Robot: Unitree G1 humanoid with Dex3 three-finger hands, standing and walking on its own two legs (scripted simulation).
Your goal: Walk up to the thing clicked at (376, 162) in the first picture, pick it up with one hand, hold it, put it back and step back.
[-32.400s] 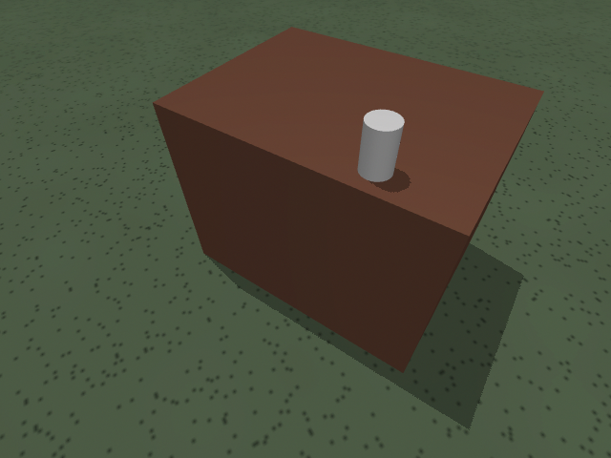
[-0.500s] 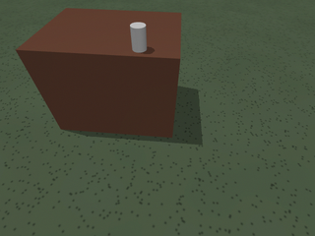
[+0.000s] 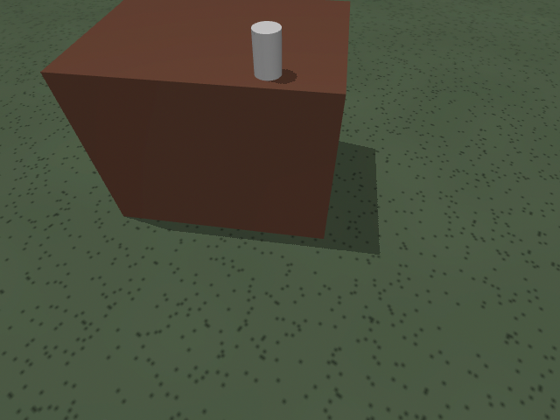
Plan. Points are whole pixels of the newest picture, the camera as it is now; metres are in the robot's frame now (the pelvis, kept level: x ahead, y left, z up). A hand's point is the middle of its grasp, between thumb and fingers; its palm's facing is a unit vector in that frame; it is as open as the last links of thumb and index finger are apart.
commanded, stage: step back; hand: left
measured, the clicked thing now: (267, 51) +1.05 +0.13 +0.01
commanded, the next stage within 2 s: stand in 0.06 s
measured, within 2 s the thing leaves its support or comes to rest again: neither
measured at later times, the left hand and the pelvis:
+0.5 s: hand out of the picture +0.09 +0.26 -0.13, palm faces -0.02 -0.94 -0.33, open 7.4 cm; pelvis +0.01 +0.01 +0.02, yaw +0 degrees
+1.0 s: hand out of the picture +0.06 +0.25 -0.14, palm faces -0.05 -0.94 -0.33, open 7.4 cm; pelvis +0.00 +0.00 +0.02, yaw +0 degrees
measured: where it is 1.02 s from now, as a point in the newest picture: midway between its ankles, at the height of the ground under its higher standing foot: outside the picture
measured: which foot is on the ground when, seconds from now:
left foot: down 0.00-1.00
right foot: down 0.00-1.00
